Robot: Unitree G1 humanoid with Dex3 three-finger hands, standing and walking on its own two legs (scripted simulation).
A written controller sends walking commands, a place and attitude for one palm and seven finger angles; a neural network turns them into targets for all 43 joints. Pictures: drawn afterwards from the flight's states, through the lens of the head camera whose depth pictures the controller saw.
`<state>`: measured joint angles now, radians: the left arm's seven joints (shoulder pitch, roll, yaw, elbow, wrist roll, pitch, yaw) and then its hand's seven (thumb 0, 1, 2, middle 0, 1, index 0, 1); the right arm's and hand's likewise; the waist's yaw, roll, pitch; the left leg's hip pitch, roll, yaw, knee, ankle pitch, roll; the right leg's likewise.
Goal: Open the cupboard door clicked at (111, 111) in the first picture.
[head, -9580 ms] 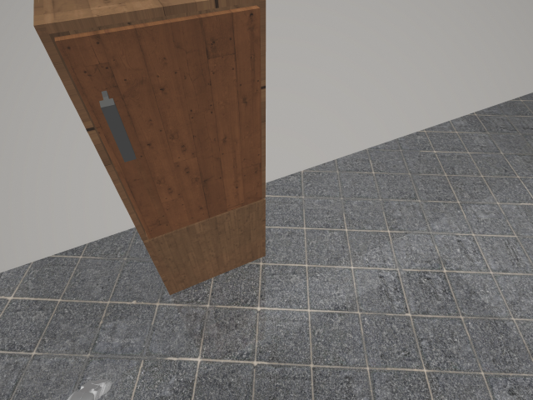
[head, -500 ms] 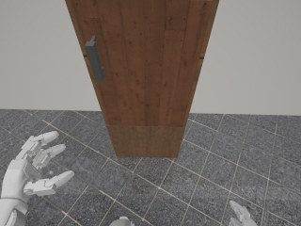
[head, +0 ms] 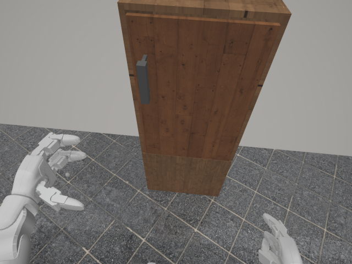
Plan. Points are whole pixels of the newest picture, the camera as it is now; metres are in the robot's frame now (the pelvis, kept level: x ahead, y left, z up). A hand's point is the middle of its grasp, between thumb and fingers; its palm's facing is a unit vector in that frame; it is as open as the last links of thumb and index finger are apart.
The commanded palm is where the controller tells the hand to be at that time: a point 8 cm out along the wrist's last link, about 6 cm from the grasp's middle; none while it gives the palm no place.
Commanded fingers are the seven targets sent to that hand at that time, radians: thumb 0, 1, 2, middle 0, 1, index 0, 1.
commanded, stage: raise the hand with hooked fingers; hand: left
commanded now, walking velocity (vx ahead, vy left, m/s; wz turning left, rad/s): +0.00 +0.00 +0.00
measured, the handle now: (145, 79) +0.59 +0.14 +0.10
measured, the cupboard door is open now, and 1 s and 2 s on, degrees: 0 0 0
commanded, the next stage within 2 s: move the hooked fingers beside the handle in 0.76 s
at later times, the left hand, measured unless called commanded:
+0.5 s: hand (67, 158) +0.29 +0.25 +0.11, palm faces -0.02 -1.00 -0.03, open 14.0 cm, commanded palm +0.26 +0.31 +0.12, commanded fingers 0.00 -0.50 0.30 -0.30 -1.20 -0.30 -1.20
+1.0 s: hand (78, 153) +0.30 +0.23 +0.11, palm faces +0.02 -1.00 -0.02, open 14.0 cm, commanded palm +0.29 +0.28 +0.12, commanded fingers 0.00 -0.50 0.30 -0.30 -1.20 -0.30 -1.20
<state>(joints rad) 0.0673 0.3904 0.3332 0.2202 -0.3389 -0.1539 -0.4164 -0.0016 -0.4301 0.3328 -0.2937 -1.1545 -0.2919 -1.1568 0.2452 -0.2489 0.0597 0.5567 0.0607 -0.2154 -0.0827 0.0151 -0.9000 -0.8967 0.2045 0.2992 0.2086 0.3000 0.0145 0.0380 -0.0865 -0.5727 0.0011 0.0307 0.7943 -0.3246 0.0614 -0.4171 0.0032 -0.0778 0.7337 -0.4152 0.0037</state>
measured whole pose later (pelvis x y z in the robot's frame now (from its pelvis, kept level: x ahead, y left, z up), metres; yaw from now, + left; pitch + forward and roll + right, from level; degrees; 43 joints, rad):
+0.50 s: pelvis +0.00 -0.01 +0.01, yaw +0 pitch +4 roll -2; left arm -0.07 0.44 0.41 0.36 -0.35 -0.11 -0.50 -0.01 -0.50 0.30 -0.30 -1.20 -0.30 -1.20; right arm 0.30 -0.29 0.05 0.58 0.06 -0.19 -0.09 0.02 -0.90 -0.90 0.20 0.30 0.21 0.30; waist 0.00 0.03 -0.05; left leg -0.49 0.01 0.03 0.69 -0.28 0.04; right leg -0.35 0.01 -0.07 0.65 -0.37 -0.01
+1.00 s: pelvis +0.00 -0.04 +0.01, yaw +0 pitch +4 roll -1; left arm -0.14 0.44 0.41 0.46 -0.35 -0.15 -0.50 -0.01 -0.50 0.30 -0.30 -1.20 -0.30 -1.20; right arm 0.27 -0.28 0.05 0.60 0.07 -0.18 -0.10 0.02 -0.90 -0.90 0.20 0.30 0.21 0.30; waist 0.01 0.04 -0.05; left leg -0.50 0.03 0.01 0.71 -0.28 0.01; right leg -0.37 0.04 -0.09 0.68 -0.39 -0.04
